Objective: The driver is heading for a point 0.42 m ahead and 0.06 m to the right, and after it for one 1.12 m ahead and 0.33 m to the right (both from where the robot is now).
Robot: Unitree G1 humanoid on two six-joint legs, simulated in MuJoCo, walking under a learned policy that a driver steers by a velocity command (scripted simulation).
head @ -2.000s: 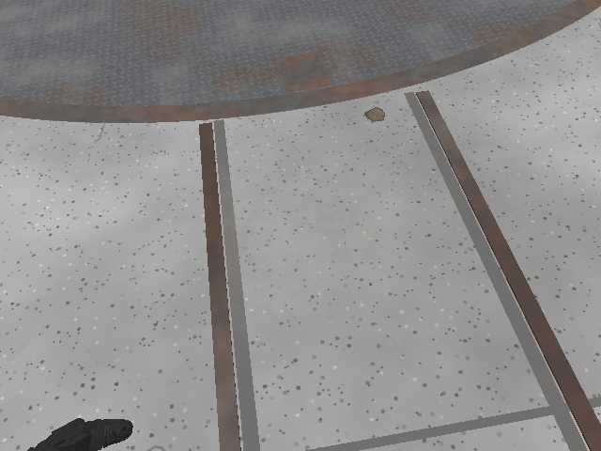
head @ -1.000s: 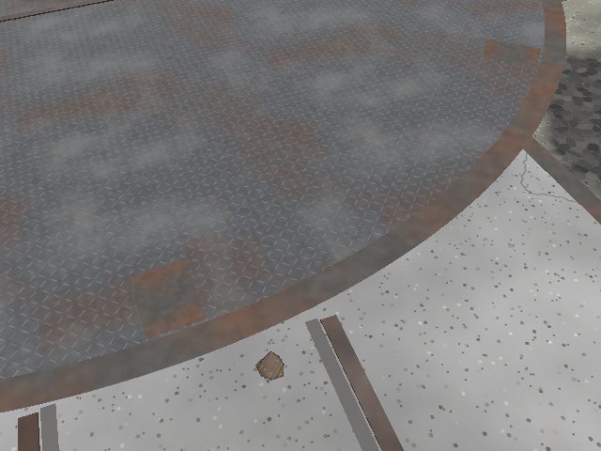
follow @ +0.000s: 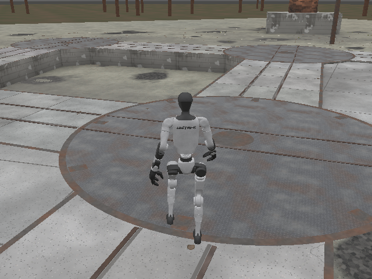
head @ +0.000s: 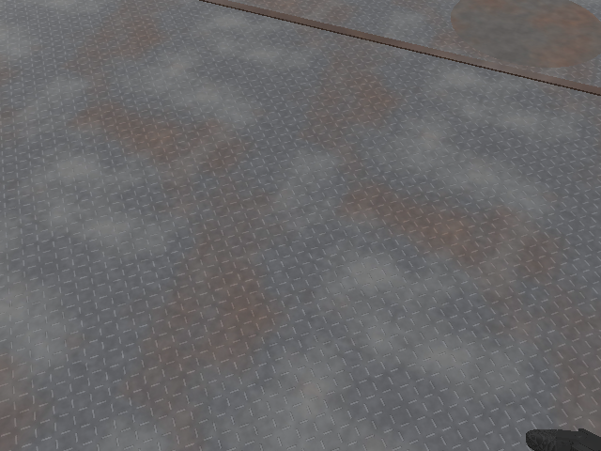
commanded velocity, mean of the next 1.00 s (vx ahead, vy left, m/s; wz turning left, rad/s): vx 0.43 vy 0.00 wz -0.40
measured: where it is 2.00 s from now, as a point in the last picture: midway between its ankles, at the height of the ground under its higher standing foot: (365, 352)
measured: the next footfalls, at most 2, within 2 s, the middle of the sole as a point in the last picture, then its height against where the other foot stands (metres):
left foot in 0.24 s outside the picture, level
right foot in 0.68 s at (381, 375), level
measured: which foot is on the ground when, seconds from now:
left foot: up 0.00-0.22, down 0.24-0.66, up 0.68-1.00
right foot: down 0.00-0.22, up 0.24-0.66, down 0.68-1.00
